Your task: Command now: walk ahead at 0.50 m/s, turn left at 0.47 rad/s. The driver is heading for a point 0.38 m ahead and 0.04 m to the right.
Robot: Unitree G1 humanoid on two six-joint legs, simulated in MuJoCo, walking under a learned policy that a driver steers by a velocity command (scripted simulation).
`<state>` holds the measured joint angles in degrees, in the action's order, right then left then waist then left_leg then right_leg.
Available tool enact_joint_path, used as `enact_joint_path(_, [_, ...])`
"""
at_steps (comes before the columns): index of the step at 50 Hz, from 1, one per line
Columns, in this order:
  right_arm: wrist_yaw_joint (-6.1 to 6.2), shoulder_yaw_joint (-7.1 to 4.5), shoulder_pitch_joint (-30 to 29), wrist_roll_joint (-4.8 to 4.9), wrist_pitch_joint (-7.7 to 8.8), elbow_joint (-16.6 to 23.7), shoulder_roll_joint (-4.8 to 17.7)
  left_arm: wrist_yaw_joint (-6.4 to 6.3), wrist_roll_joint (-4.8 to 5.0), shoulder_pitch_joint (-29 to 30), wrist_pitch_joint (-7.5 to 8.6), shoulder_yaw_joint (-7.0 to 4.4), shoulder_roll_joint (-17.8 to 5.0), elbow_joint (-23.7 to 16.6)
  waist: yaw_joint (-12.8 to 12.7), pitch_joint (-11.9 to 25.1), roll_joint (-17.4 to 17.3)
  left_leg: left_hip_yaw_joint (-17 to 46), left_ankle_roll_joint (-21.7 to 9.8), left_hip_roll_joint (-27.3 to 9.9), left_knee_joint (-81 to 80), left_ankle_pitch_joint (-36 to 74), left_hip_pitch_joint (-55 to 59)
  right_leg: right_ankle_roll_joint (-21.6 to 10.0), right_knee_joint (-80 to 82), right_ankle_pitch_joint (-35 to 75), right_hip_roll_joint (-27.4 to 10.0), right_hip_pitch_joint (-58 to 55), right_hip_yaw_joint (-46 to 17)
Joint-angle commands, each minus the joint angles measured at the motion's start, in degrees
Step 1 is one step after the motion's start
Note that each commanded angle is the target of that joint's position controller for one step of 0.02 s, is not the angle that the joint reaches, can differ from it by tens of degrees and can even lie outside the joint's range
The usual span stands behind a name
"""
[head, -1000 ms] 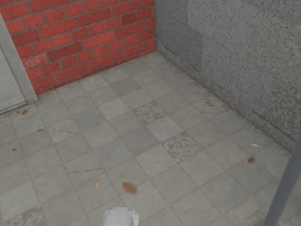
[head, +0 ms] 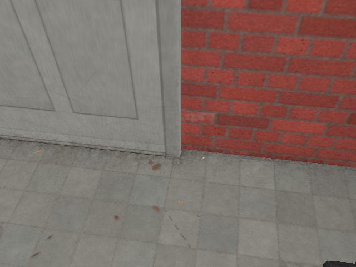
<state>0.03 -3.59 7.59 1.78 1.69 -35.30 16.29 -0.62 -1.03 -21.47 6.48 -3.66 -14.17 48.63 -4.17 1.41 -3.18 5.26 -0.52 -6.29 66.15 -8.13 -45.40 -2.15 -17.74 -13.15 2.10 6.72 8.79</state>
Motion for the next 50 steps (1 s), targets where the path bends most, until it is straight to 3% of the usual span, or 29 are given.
enact_joint_path(1, [-0.71, 0.76, -3.5, 0.12, 0.44, 4.5, -1.5, -0.04, 0.66, 3.8, 1.08, -0.93, -6.7, -2.9, 1.8, -3.5, 4.0, -0.5, -0.7, -0.8, -12.4, 6.2, 1.3, -9.2, 8.4, 19.0, -15.3, 1.3, -9.2])
enact_joint_path(5, [-1.94, 0.82, -11.5, 0.36, 0.98, 7.2, -1.6, 0.35, 2.17, -0.9, -0.06, -0.91, -8.2, 0.1, -0.9, -5.4, 5.3, -5.3, -2.3, 0.4, -24.8, 6.1, 2.6, -8.7, 8.7, 21.4, -17.3, -7.0, -8.2])
enact_joint_path(8, [-2.91, 0.02, -12.6, 0.16, 1.28, 8.6, -0.2, 0.54, 2.99, -1.9, -1.29, -0.79, -9.4, 1.4, 0.2, -5.1, 8.5, -7.6, -4.1, 3.2, -30.8, 1.8, 9.4, -7.6, 6.2, 29.1, -18.3, -10.0, -6.1])
enact_joint_path(9, [-2.99, -0.53, -10.9, -0.25, 1.36, 8.4, 0.7, 0.35, 3.15, -1.7, -1.56, -0.88, -10.1, 1.9, 1.9, -3.4, 10.0, -8.8, -5.1, 5.0, -32.3, -0.2, 13.7, -7.1, 2.8, 37.9, -18.1, -11.1, -5.1])
enact_joint_path(11, [-2.72, -2.74, 5.3, -1.22, 1.66, 3.4, 4.1, -0.04, 3.05, -0.5, -2.20, -0.59, -9.7, 2.0, 10.4, 6.0, 9.8, -9.9, -8.1, 7.9, -35.6, 4.0, 37.3, -4.1, -14.8, 46.9, -14.9, -4.9, -2.1])
enact_joint_path(12, [-1.19, -4.25, 17.7, -2.06, 1.57, 0.6, 8.6, -0.37, 1.37, 1.2, -1.82, 0.33, -8.0, 0.0, 15.5, 13.7, 3.2, 2.2, -11.3, -2.6, -32.2, 12.3, 57.4, -1.9, -34.3, 27.9, -11.3, 11.7, -1.8])
enact_joint_path(13, [-0.61, -4.28, 17.9, -3.11, 1.88, 0.6, 13.4, 0.45, 0.99, -5.6, -0.52, 2.36, -1.1, -1.5, 9.6, 22.2, -12.7, 30.5, -20.9, -18.0, -41.0, 12.9, 71.5, 1.4, -55.0, -18.8, -1.0, 31.6, -7.3])
enact_joint_path(14, [-0.47, -3.17, 19.7, -3.30, 2.03, -0.1, 8.3, 0.80, 2.67, -3.5, 0.60, 0.72, -5.8, 0.2, 12.2, 23.7, -5.3, 34.2, -20.4, -18.2, -44.2, 18.7, 68.4, 1.5, -63.1, -20.7, -1.3, 35.6, -17.9])
enact_joint_path(15, [-0.26, -2.36, 14.7, -3.29, 2.17, -0.3, 6.6, 0.68, 3.48, 1.4, 0.60, 0.35, -6.2, -2.1, 9.7, 14.9, -3.6, 22.0, -17.9, -16.3, -43.4, 29.8, 59.9, 1.7, -64.4, -16.8, -3.6, 38.1, -16.1])
enact_joint_path(16, [-0.45, -1.52, 9.2, -2.18, 2.37, -0.1, 4.2, 0.21, 2.52, 4.1, 0.46, 0.56, -5.3, -3.0, 6.4, 10.1, 1.1, 14.2, -15.4, -12.9, -44.4, 32.6, 50.7, 2.1, -59.8, -11.7, -6.6, 36.4, -13.9])
enact_joint_path(17, [-0.84, -1.02, 5.4, -1.60, 2.61, -0.1, 1.9, -0.24, 1.62, 4.9, -0.15, 0.18, -5.3, -2.8, 4.0, 6.3, 1.6, 9.1, -13.7, -9.7, -46.6, 31.7, 43.9, 2.5, -56.0, -8.7, -8.1, 34.2, -12.8])
enact_joint_path(18, [-1.00, -0.82, 4.1, -1.75, 2.91, -0.5, 0.8, -0.25, 1.40, 3.3, -1.17, 0.05, -4.6, -2.7, 1.9, 5.8, -0.4, 6.3, -12.8, -8.3, -48.6, 31.6, 39.4, 2.7, -53.7, -6.7, -9.1, 30.2, -12.9])
enact_joint_path(20, [-1.11, -0.91, 4.1, -2.34, 3.74, -2.1, 1.0, -0.21, 1.12, 1.1, -2.96, 0.12, -2.7, -1.8, 0.0, 5.3, -0.3, 2.9, -13.4, -7.5, -50.6, 37.1, 34.3, 3.3, -50.8, -4.2, -8.5, 25.9, -12.4])
enact_joint_path(22, [-0.18, -1.45, 3.2, -3.13, 3.64, -3.1, 3.4, -1.02, 0.29, 3.2, -3.12, 0.04, -2.9, -2.8, -0.7, 2.9, -1.7, -0.5, -13.2, -6.5, -51.7, 41.4, 32.3, 4.1, -45.4, -0.8, -8.0, 26.2, -11.6])
enact_joint_path(25, [1.50, -1.74, 3.0, -2.77, 2.13, -3.7, 4.7, -0.40, -0.82, 10.7, -3.35, 1.19, -1.1, -5.0, 1.2, 2.7, -1.2, -4.0, -12.1, -5.6, -52.9, 37.7, 33.1, 4.7, -33.0, 6.1, -8.2, 24.5, -10.3])
enact_joint_path(26, [1.52, -1.72, 3.5, -3.07, 1.82, -4.1, 4.7, -0.47, -0.41, 12.4, -3.68, 1.16, -1.7, -5.4, 1.8, 3.1, -2.7, -4.7, -11.9, -5.2, -52.8, 36.5, 34.0, 4.6, -30.3, 7.9, -8.0, 23.2, -10.3])
enact_joint_path(30, [2.09, -2.01, 4.4, -2.27, 1.38, -6.3, 5.8, -0.76, -0.37, 17.9, -4.70, 0.86, -3.7, -7.3, 3.8, 1.9, -2.6, -3.3, -11.0, -6.9, -51.3, 30.5, 38.2, 4.1, -20.9, 8.5, -7.2, 20.8, -10.9])
enact_joint_path(32, [2.37, -2.14, 3.6, -1.77, 0.77, -7.1, 6.1, -0.51, -0.14, 19.2, -4.50, 0.68, -4.5, -7.9, 4.0, 1.5, -2.9, -1.8, -10.3, -7.6, -49.0, 27.7, 40.5, 3.2, -16.9, 6.7, -6.9, 19.9, -11.2])
enact_joint_path(34, [2.68, -1.84, 2.5, -1.29, -0.04, -7.6, 5.3, -0.08, -0.23, 18.7, -3.69, 0.43, -4.8, -7.5, 3.1, 2.1, -1.2, -1.8, -7.9, -5.5, -44.3, 23.5, 42.2, 1.5, -7.2, 10.5, -5.0, 15.1, -9.5])
enact_joint_path(35, [2.60, -1.31, 5.0, -1.85, -0.15, -8.4, 3.8, -0.26, -0.70, 18.1, -3.26, 0.13, -6.0, -7.0, 3.7, 3.4, 0.9, -2.0, -5.9, -2.7, -41.7, 20.4, 42.2, 0.7, -3.1, 17.0, -5.0, 10.1, -10.0])
enact_joint_path(36, [2.39, -0.76, 6.0, -3.71, 0.51, -8.3, 2.6, -0.67, -1.69, 16.5, -3.34, -0.14, -8.8, -7.1, 4.3, 6.7, 4.0, -3.3, -3.3, 0.3, -38.1, 15.5, 38.8, -0.9, -6.4, 38.6, -9.7, 1.4, -15.0])
enact_joint_path(37, [1.80, -0.34, 11.5, -4.24, 1.37, -9.3, 0.4, -1.35, -2.72, 17.6, -4.07, 0.42, -8.6, -7.4, 8.0, 9.6, 10.1, -4.5, 0.2, 3.0, -36.7, 0.6, 29.3, -6.7, -11.4, 54.4, -14.8, -9.9, -19.8])
enact_joint_path(38, [1.92, 0.38, 10.2, -3.98, 1.24, -10.4, -0.6, -1.31, -2.24, 15.2, -5.09, 1.32, -3.4, -6.1, 5.6, 12.1, 11.9, -4.7, 2.8, 3.5, -36.6, -8.8, 28.2, -10.5, -9.6, 47.4, -16.9, -10.9, -23.4])
enact_joint_path(39, [1.97, 0.17, 7.2, -3.40, 0.65, -10.4, 1.0, -1.06, -1.37, 15.3, -5.83, 1.50, -2.6, -5.6, 4.6, 10.0, 10.8, -4.5, 3.7, 3.4, -36.8, -11.4, 28.2, -10.4, -7.7, 39.2, -16.1, -8.6, -24.0])
enact_joint_path(40, [1.91, 0.30, 4.6, -3.28, -0.02, -10.3, 1.4, -0.97, -0.82, 17.3, -6.58, 1.38, -3.7, -5.0, 4.8, 8.8, 10.4, -4.1, 3.8, 3.2, -38.4, -10.5, 29.4, -8.6, -7.1, 33.2, -14.6, -6.4, -22.9])
enact_joint_path(42, [2.22, 0.00, 4.4, -3.53, -0.34, -11.2, 3.2, -0.74, -0.87, 20.8, -6.63, 0.97, -5.2, -5.7, 5.3, 6.2, 9.4, -3.7, 3.3, 3.4, -41.7, -6.9, 32.6, -4.9, -7.0, 24.0, -11.3, -1.4, -20.3])
enact_joint_path(44, [2.38, -0.34, 3.7, -3.04, -0.20, -12.5, 4.6, -0.70, -0.74, 20.6, -6.35, 0.99, -5.3, -5.2, 4.4, 5.6, 7.6, -3.9, 2.1, 3.2, -41.9, -4.0, 34.5, -2.9, -7.5, 23.5, -9.1, 0.1, -17.9])
enact_joint_path(47, [2.45, 0.00, 2.0, -3.34, -0.37, -13.9, 3.0, -1.19, -0.41, 20.5, -5.31, 1.28, -3.8, -2.9, 4.7, 7.2, 6.9, -3.3, 2.7, 2.2, -42.6, 0.8, 36.1, -3.3, -9.6, 31.6, -8.6, -2.1, -16.8])
enact_joint_path(50, [2.26, 0.01, 1.8, -3.15, -0.86, -15.9, 3.1, -1.38, -0.18, 21.0, -5.64, 1.06, -4.1, -1.5, 4.6, 6.1, 5.2, -3.9, 2.8, 2.5, -43.5, -0.4, 36.1, -3.4, -9.5, 29.8, -8.3, -2.4, -16.3])
